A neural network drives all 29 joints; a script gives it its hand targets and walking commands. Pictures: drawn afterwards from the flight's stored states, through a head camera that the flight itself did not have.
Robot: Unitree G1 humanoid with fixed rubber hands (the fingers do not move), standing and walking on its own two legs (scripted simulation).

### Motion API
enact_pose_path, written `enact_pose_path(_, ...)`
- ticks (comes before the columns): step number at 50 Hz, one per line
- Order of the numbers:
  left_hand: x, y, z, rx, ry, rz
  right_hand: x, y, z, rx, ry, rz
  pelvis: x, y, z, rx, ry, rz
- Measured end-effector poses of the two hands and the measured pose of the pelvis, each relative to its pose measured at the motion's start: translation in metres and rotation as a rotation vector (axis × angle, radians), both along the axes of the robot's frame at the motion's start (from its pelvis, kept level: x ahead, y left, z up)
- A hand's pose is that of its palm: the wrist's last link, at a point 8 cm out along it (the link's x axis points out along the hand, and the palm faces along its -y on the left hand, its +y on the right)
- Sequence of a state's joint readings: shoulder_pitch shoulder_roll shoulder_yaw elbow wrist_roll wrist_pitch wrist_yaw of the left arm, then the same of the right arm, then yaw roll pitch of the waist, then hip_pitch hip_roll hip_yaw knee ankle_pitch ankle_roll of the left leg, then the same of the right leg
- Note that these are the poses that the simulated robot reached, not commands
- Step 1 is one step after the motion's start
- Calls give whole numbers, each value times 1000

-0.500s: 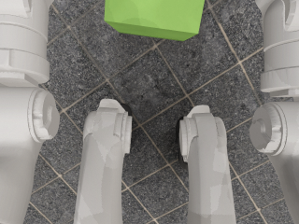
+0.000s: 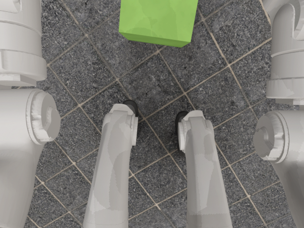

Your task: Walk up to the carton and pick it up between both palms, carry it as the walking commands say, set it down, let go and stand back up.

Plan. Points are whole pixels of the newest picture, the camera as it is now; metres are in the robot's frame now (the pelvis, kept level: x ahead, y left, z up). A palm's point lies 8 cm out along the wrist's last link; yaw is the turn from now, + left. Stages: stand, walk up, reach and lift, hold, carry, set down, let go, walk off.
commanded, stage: set down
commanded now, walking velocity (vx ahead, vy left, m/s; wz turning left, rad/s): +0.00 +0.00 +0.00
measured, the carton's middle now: out of the picture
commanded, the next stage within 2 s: let go in 0.34 s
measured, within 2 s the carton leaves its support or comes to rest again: neither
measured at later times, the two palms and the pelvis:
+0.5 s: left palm out of the picture +0.60 +0.23 +0.00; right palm out of the picture +0.58 -0.16 -0.03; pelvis +0.02 +0.00 +0.11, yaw +0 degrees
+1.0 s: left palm out of the picture +0.42 +0.20 +0.08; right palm out of the picture +0.41 -0.24 +0.07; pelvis +0.05 -0.02 +0.16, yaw +1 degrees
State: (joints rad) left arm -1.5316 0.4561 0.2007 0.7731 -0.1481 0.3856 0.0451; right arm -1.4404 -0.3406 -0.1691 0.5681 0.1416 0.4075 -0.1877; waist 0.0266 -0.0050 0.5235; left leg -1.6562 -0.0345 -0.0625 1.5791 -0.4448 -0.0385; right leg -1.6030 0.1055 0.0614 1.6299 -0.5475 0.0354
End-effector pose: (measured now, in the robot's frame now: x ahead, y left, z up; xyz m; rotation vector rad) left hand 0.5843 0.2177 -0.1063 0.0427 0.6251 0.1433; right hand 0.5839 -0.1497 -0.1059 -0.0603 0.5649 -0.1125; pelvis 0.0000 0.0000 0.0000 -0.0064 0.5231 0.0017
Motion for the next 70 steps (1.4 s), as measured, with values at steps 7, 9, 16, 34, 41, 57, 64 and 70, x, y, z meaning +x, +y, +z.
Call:
enact_pose_path(7,-3,0,50,1,-12,-5,-21,-11,16,-16,145,-17,-6,0,33,3,-31,4)
enact_pose_path(9,-4,0,59,3,-9,-7,-22,-12,25,-16,150,-18,-7,0,43,3,-28,5)
enact_pose_path(16,0,1,91,4,12,-7,3,-7,91,-8,11,-2,-1,-1,75,7,-31,9)
enact_pose_path(34,-41,7,72,81,139,-73,-21,-11,94,-62,62,45,43,1,126,3,-48,5)
enact_pose_path(41,-106,2,119,132,160,-123,-109,-59,109,-116,212,26,54,-11,148,23,-159,4)
enact_pose_path(57,-215,-16,228,74,98,-120,-213,-95,217,-11,139,-17,64,-25,182,35,-287,-4)
enact_pose_path(64,-274,-1,234,79,181,-99,-274,-101,224,-18,222,-39,74,-20,199,29,-391,-2)
enact_pose_path(70,-311,7,235,72,232,-103,-310,-98,239,-35,231,-40,89,-12,209,20,-461,1)
